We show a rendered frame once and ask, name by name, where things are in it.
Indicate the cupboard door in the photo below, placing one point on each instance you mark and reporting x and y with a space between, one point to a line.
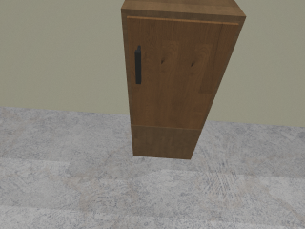
181 62

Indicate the handle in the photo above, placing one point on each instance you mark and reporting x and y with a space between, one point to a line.
137 59

